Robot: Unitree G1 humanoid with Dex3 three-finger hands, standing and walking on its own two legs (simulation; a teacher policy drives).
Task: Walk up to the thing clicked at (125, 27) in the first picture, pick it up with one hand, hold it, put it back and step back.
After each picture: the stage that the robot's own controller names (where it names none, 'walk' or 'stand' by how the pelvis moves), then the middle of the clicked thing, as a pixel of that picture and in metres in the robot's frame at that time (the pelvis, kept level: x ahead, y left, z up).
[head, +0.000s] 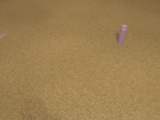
stand; (122, 34) +1.53 -0.45 -0.66
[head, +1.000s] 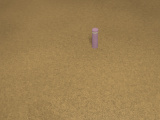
walk; (94, 38) +1.45 -0.02 -0.63
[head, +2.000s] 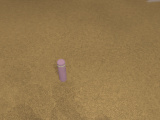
walk; (62, 70) +0.91 +0.24 -0.63
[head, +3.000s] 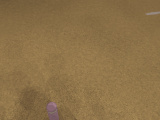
walk; (53, 113) +0.51 +0.20 -0.64
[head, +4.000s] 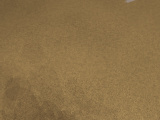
stand; out of the picture +0.31 +0.20 -0.62
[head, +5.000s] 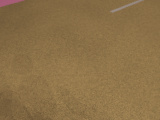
stand; out of the picture +0.27 +0.22 -0.65
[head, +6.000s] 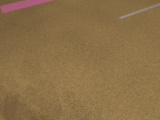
stand; out of the picture +0.30 +0.20 -0.66
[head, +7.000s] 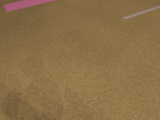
stand; out of the picture +0.30 +0.19 -0.66
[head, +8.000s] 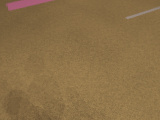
stand; out of the picture +0.30 +0.19 -0.66
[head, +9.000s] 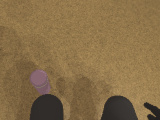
go down; (41, 83) +0.38 +0.19 -0.34
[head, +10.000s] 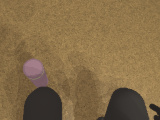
go down; (37, 75) +0.39 +0.20 -0.26
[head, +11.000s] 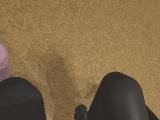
close in; out of the picture +0.38 +0.24 -0.17
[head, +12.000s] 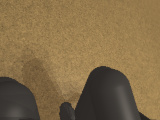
close; out of the picture +0.38 +0.26 -0.16
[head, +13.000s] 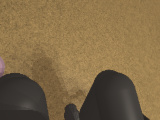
lift; out of the picture +0.33 +0.24 -0.15
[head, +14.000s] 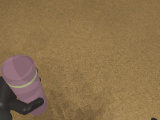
lift; (29, 90) +0.31 +0.18 +0.04
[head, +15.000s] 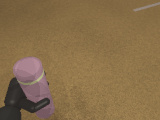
hold; (38, 92) +0.31 +0.16 +0.06
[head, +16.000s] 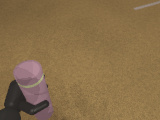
hold; (37, 94) +0.31 +0.17 +0.04
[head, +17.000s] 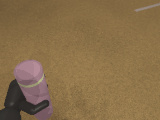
crouch; (37, 94) +0.31 +0.17 +0.04
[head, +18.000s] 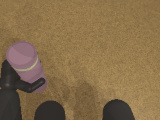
crouch; (31, 72) +0.38 +0.18 -0.04
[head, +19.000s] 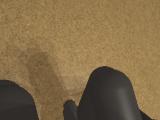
lower; out of the picture +0.38 +0.28 -0.16
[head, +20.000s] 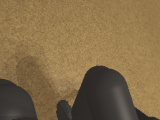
lower; out of the picture +0.38 +0.28 -0.16
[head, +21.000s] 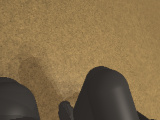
lower; out of the picture +0.37 +0.28 -0.16
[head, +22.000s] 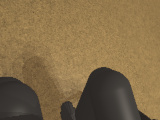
lower; out of the picture +0.36 +0.28 -0.16
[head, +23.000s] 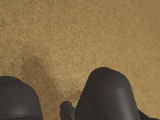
loosen; out of the picture +0.36 +0.28 -0.16
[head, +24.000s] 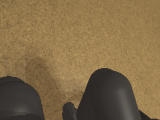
withdraw; out of the picture +0.35 +0.27 -0.16
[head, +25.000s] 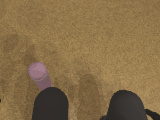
walk; (41, 78) +0.40 +0.22 -0.29
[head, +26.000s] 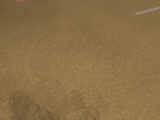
stand; out of the picture +0.31 +0.18 -0.59
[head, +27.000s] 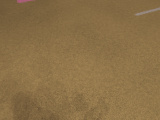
stand; out of the picture +0.32 +0.19 -0.60
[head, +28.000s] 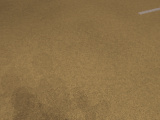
stand; out of the picture +0.33 +0.19 -0.61
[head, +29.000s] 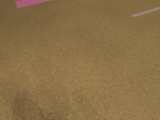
stand; out of the picture +0.33 +0.20 -0.65
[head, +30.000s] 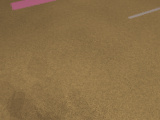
stand; out of the picture +0.30 +0.21 -0.66
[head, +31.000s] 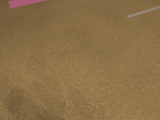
walk; out of the picture +0.29 +0.21 -0.66
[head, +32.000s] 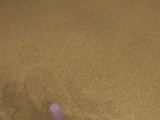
walk; (57, 114) +0.43 +0.22 -0.63
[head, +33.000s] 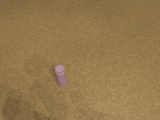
walk; (61, 76) +0.71 +0.20 -0.62
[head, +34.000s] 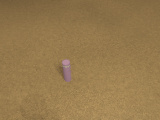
stand; (67, 71) +0.94 +0.19 -0.64
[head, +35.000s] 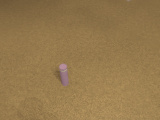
stand; (64, 75) +0.93 +0.20 -0.66
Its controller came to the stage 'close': yes
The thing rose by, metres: 0.68
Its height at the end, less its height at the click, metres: +0.00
